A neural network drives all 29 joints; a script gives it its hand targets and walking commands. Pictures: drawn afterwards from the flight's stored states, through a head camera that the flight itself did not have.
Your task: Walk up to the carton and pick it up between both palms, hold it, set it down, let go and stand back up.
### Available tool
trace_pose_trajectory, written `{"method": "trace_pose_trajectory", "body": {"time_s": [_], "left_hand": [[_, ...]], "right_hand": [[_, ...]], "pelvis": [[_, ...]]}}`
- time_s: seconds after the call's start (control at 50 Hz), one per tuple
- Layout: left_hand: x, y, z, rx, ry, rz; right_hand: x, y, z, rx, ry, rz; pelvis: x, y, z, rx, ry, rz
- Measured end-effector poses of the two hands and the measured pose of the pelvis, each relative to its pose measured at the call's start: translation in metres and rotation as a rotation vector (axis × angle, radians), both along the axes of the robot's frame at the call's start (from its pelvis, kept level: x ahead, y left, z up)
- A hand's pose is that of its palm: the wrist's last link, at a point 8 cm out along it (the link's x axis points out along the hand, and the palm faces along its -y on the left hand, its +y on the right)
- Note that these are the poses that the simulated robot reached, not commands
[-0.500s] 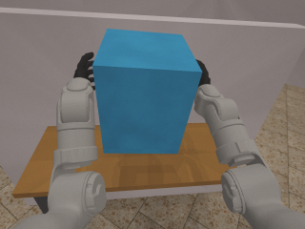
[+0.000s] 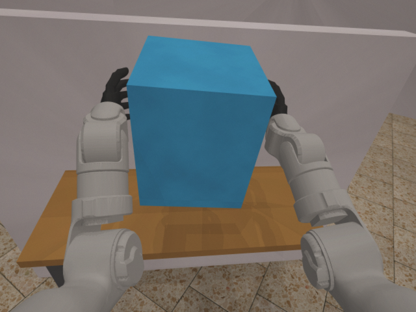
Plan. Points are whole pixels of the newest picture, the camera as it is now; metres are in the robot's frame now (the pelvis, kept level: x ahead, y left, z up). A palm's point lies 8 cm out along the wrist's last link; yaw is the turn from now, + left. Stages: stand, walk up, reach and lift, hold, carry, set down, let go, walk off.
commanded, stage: hold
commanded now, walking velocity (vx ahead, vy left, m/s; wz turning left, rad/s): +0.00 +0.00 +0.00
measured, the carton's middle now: (195, 124) +0.40 +0.01 +0.23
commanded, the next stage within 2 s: none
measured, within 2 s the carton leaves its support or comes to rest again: neither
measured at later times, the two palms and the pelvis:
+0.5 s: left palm (112, 112) +0.37 +0.16 +0.27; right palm (273, 122) +0.37 -0.13 +0.25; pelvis +0.00 +0.00 +0.00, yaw +0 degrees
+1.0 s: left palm (113, 113) +0.37 +0.15 +0.27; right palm (274, 121) +0.37 -0.13 +0.26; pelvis +0.00 +0.00 +0.00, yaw +0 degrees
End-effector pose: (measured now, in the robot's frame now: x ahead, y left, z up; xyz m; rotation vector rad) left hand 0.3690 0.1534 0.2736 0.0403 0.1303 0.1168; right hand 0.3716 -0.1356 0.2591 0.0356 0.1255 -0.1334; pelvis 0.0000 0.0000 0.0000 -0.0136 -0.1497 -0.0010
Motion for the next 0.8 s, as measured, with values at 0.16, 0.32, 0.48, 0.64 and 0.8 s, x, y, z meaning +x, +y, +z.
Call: {"method": "trace_pose_trajectory", "body": {"time_s": [0.16, 0.32, 0.48, 0.64, 0.8], "left_hand": [[0.0004, -0.0002, -0.0023, 0.000, 0.006, -0.003], [-0.0003, 0.0019, -0.0007, 0.003, 0.002, 0.002], [0.0009, 0.0025, -0.0028, 0.011, 0.010, 0.005], [0.0026, 0.0011, -0.0024, 0.000, 0.003, 0.001], [0.0026, 0.0011, -0.0021, 0.005, 0.000, 0.001]], "right_hand": [[-0.0004, -0.0003, -0.0002, -0.003, 0.007, -0.004], [0.0002, 0.0020, -0.0010, -0.003, 0.003, 0.001], [0.0025, 0.0027, -0.0044, 0.002, 0.012, 0.006], [0.0024, 0.0012, -0.0034, -0.001, 0.005, 0.000], [0.0031, 0.0010, -0.0007, -0.002, 0.003, 0.001]], "pelvis": [[0.0004, 0.0006, 0.0000, 0.001, -0.001, 0.001], [0.0009, 0.0020, 0.0000, 0.000, -0.002, -0.003], [0.0010, 0.0029, 0.0001, 0.000, 0.000, -0.001], [0.0026, 0.0026, 0.0002, -0.001, 0.004, -0.002], [0.0043, 0.0027, 0.0002, -0.001, -0.001, -0.001]]}}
